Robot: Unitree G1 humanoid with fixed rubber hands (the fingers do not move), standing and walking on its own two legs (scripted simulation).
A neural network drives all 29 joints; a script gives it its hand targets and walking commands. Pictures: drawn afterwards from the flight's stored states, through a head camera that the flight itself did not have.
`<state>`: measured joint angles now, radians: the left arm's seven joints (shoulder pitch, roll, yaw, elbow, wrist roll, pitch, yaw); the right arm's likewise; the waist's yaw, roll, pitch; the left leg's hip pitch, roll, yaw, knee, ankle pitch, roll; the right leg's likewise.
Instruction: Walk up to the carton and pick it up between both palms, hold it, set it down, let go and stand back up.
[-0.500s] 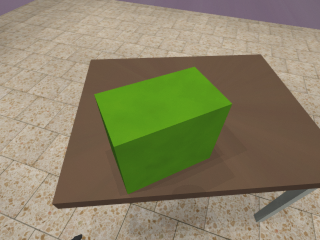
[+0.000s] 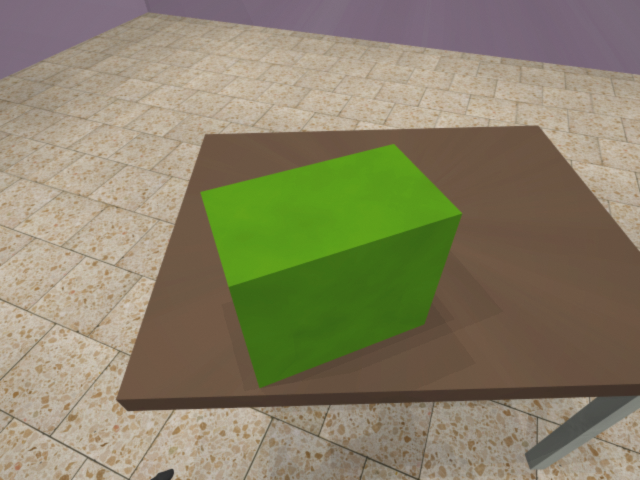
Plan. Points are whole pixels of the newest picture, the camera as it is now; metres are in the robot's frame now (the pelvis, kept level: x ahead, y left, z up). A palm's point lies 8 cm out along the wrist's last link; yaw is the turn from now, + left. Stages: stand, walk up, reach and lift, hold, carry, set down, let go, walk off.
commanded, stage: walk up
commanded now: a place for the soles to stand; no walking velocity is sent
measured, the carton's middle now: (326, 266) +0.43 +0.03 +0.01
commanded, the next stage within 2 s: reach and lift in 1.80 s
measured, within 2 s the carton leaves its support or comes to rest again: neither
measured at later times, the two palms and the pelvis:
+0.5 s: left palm out of the picture +0.10 +0.27 -0.09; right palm out of the picture +0.14 -0.27 -0.08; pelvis -0.01 +0.00 -0.01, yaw +2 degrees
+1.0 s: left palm out of the picture +0.02 +0.28 -0.12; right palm out of the picture +0.08 -0.26 -0.09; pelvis -0.03 +0.01 +0.00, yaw +3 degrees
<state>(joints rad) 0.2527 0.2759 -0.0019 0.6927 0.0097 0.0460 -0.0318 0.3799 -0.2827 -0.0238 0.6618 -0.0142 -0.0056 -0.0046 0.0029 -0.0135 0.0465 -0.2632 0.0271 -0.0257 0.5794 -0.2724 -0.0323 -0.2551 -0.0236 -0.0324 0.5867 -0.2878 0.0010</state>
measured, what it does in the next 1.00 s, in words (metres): stands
